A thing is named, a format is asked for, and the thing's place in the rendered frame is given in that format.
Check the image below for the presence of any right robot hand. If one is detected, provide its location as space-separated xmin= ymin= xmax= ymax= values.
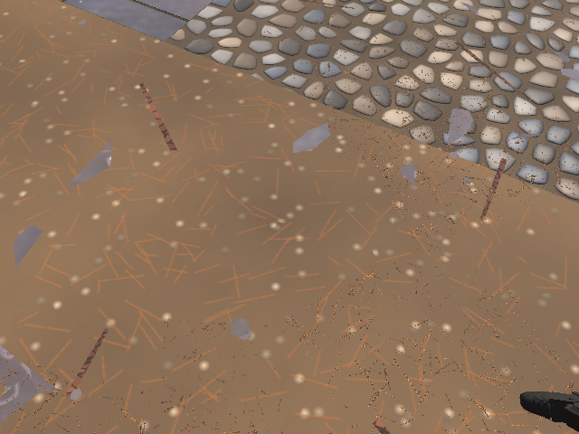
xmin=519 ymin=392 xmax=579 ymax=432

